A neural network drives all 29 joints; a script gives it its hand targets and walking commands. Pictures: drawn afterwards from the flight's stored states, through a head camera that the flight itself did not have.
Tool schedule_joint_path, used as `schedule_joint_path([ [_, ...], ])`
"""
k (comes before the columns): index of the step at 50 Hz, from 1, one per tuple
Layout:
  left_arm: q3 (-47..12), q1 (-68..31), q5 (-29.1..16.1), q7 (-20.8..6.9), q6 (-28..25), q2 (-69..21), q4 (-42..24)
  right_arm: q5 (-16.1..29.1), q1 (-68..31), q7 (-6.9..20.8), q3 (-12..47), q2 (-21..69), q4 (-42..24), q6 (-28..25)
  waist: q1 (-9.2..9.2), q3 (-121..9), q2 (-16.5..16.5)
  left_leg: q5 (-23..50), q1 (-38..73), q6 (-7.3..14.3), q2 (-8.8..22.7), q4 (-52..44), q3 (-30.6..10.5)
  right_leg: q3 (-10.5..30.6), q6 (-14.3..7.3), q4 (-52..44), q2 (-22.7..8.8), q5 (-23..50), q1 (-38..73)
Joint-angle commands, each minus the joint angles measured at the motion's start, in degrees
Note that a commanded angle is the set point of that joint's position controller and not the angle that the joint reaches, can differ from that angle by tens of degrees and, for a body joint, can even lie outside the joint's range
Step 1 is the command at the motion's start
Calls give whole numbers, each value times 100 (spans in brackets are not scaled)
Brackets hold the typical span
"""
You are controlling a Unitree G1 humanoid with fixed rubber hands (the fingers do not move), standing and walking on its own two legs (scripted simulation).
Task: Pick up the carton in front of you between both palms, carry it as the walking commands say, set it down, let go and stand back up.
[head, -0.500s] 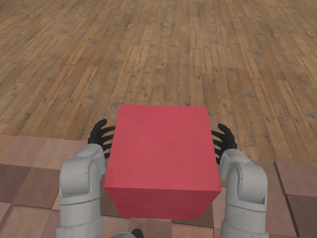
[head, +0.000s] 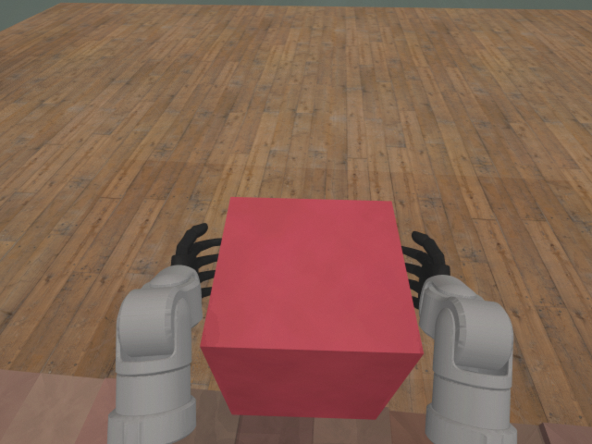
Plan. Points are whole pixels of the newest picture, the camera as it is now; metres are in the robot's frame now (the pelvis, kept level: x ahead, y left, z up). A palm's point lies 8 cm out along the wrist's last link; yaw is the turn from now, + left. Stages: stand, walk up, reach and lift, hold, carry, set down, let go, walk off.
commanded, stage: carry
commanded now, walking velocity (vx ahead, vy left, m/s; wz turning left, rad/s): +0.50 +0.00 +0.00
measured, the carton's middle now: (307, 314) +0.29 +0.00 +0.04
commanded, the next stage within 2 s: none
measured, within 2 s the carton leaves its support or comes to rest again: neither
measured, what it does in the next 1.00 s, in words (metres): goes down: left foot 0.04 m lower, then right foot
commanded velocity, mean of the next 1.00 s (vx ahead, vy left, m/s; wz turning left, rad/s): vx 0.50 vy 0.00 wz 0.00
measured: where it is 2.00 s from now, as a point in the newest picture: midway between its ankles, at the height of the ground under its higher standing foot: (292, 229)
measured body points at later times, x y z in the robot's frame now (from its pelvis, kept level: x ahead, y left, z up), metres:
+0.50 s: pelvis +0.32 +0.03 -0.04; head +0.35 +0.05 +0.41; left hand +0.70 +0.17 +0.07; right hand +0.69 -0.13 +0.08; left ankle +0.42 +0.09 -0.76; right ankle +0.11 -0.09 -0.67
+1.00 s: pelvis +0.68 +0.04 -0.06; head +0.72 +0.04 +0.39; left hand +1.05 +0.19 +0.05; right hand +1.06 -0.12 +0.05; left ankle +0.51 +0.12 -0.66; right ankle +0.76 -0.01 -0.78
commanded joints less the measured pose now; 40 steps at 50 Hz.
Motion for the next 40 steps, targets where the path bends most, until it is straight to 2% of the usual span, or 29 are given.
schedule_joint_path([
  [1, -4054, -3735, -2687, -1383, 33, -4471, -330, 2504, -3886, 1344, 4137, 5021, -119, -98, 99, -1475, -726, 382, -2675, 272, 57, 1139, -361, 2756, -587, -1638, -1577, 406, 3112],
  [2, -4080, -4021, -2768, -1377, -18, -4575, -287, 2538, -4070, 1310, 4118, 5102, -29, -147, 41, -1539, -719, 679, -2479, 278, 174, 790, -409, 2411, -481, -1742, -1495, 310, 2857],
  [3, -4087, -4162, -2829, -1376, -67, -4642, -202, 2551, -4202, 1267, 4106, 5144, 62, -194, 67, -1657, -779, 978, -2290, 275, 153, 609, -319, 2046, -468, -1766, -1372, 294, 2718],
  [4, -4069, -4229, -2857, -1377, -106, -4676, -63, 2527, -4247, 1225, 4090, 5181, 208, -236, 65, -1703, -880, 1142, -2256, 253, 116, 458, -245, 1850, -504, -1829, -1310, 233, 2673],
  [6, -4024, -4266, -2872, -1381, -173, -4725, 301, 2441, -4244, 1163, 4008, 5214, 529, -308, 48, -1689, -919, 1641, -2567, 205, 181, 261, -259, 1674, -640, -1887, -1285, 209, 2826],
  [8, -3959, -4298, -2843, -1393, -238, -4810, 679, 2351, -4262, 1149, 3902, 5271, 860, -369, 116, -1487, -780, 1895, -2887, 109, 211, -343, -221, 1555, -781, -1937, -1223, 327, 2995],
  [10, -3923, -4422, -2837, -1416, -312, -4949, 932, 2299, -4319, 1176, 3799, 5392, 1127, -448, 182, -1303, -661, 2213, -2998, 88, 192, -959, -147, 1396, -797, -1849, -1135, 738, 3129],
  [13, -3955, -4846, -2928, -1428, -433, -5187, 962, 2353, -4671, 1230, 3729, 5566, 1152, -567, 258, -1062, -627, 2875, -2924, 177, 114, -1761, -27, 1153, -670, -1716, -1002, 1236, 3217],
  [16, -3974, -5278, -2980, -1359, -506, -5220, 921, 2443, -5075, 1242, 3681, 5521, 1051, -606, 281, -918, -696, 3422, -2353, 343, -29, -2547, 178, 883, -436, -1584, -821, 1490, 3107],
  [18, -3951, -5409, -2945, -1287, -532, -5138, 1033, 2477, -5246, 1242, 3592, 5389, 1117, -606, 279, -895, -780, 3697, -1898, 495, -106, -2787, 239, 779, -321, -1240, -809, 1765, 3137],
  [19, -3925, -5443, -2917, -1252, -542, -5080, 1133, 2478, -5299, 1240, 3526, 5303, 1207, -604, 230, -981, -839, 3569, -1669, 564, -181, -2826, 304, 706, -258, -927, -780, 2211, 3263],
  [20, -3887, -5489, -2896, -1222, -551, -5037, 1249, 2464, -5357, 1237, 3441, 5210, 1330, -606, 103, -1173, -873, 3342, -1183, 594, -320, -2911, 413, 619, -134, -435, -705, 2867, 3345],
  [21, -3845, -5568, -2882, -1196, -552, -5014, 1370, 2425, -5298, 1235, 3335, 5141, 1541, -616, -175, -1518, -677, 3339, -214, 550, -539, -3237, 660, 305, 58, 560, -471, 3192, 3226],
  [22, -3793, -5643, -2859, -1176, -561, -4985, 1472, 2376, -5320, 1246, 3219, 5068, 1671, -637, -410, -1873, -253, 3311, 898, 406, -445, -3291, 637, 95, 218, 1969, -232, 2362, 2627],
  [23, -3721, -5654, -2829, -1154, -566, -4958, 1599, 2377, -5312, 1265, 3090, 4980, 1832, -629, -443, -2088, 462, 4093, 1990, 146, 246, -2371, -96, 355, 271, 3120, -8, 19, 1320],
  [24, -3614, -5691, -2892, -1131, -490, -5210, 1857, 2291, -5479, 1257, 2957, 4734, 2090, -658, -311, -2772, 2086, 4637, 3759, 1175, 1523, -2276, -2505, 856, 465, 4420, 598, -2092, -689],
  [25, -3508, -5755, -2822, -1102, -508, -5098, 1843, 2409, -5369, 1284, 2977, 5005, 2182, -680, -535, -2819, 1807, 3254, 3747, 1546, 1606, -2951, -3270, 1121, 349, 5033, 702, -2208, -1516],
  [26, -3485, -6038, -2850, -1073, -543, -5247, 1762, 2563, -5708, 1332, 3045, 5260, 1961, -725, -510, -2415, 1170, 3188, 3323, 1459, 1418, -3045, -3057, 1258, 248, 5019, 505, -1958, -1850],
  [27, -3460, -6166, -2846, -1030, -598, -5421, 1733, 2749, -6051, 1378, 3108, 5535, 1771, -742, -406, -2224, 419, 3728, 2833, 1229, 1264, -3006, -2573, 1268, 237, 4671, 363, -1686, -1760],
  [28, -3421, -6219, -2807, -989, -635, -5603, 1644, 2861, -6419, 1399, 3208, 5757, 1516, -787, -343, -2238, 421, 4321, 2649, 1277, 1313, -2939, -2323, 1219, 214, 4355, 242, -1451, -1751],
  [30, -3451, -6174, -2743, -912, -688, -5778, 1459, 2990, -6628, 1404, 3305, 6023, 1247, -846, -324, -2267, 330, 4298, 2349, 1124, 1127, -3032, -1827, 1202, 168, 3761, 120, -1178, -1570],
  [32, -3542, -5961, -2688, -847, -740, -5869, 1339, 2984, -6491, 1386, 3379, 6109, 1067, -883, -366, -2303, 436, 4777, 2479, 1099, 956, -3001, -1451, 1014, 187, 3147, 173, -1106, -1746],
  [34, -3649, -5723, -2580, -804, -795, -5866, 1167, 2908, -6191, 1381, 3489, 6096, 955, -920, -449, -2434, 537, 5215, 2726, 1182, 891, -2945, -1228, 876, 171, 2783, 192, -723, -1975],
  [36, -3783, -5610, -2491, -796, -847, -5773, 941, 2862, -5979, 1388, 3659, 6036, 833, -975, -499, -2409, 534, 5411, 2845, 1136, 703, -2907, -957, 808, 151, 2342, 193, 90, -2088],
  [37, -3847, -5602, -2463, -805, -866, -5694, 813, 2855, -5902, 1389, 3764, 6001, 766, -1004, -510, -2266, 430, 5260, 2742, 1127, 582, -2965, -791, 753, 175, 1869, 209, 508, -2008],
  [38, -3897, -5588, -2439, -825, -871, -5592, 723, 2854, -5856, 1388, 3866, 5963, 692, -1026, -552, -2113, 347, 5195, 2670, 1111, 466, -3004, -688, 671, 185, 1301, 261, 877, -1890],
  [39, -3943, -5545, -2408, -840, -863, -5483, 708, 2862, -5793, 1386, 3944, 5903, 658, -1019, -643, -1837, 209, 5574, 2706, 972, 225, -2952, -477, 394, 185, 716, 453, 1186, -1820],
  [40, -3985, -5455, -2402, -864, -838, -5353, 674, 2854, -5723, 1371, 3977, 5761, 628, -1016, -706, -1710, 243, 5689, 2686, 893, 131, -2892, -354, 223, 174, 49, 594, 1461, -1561],
])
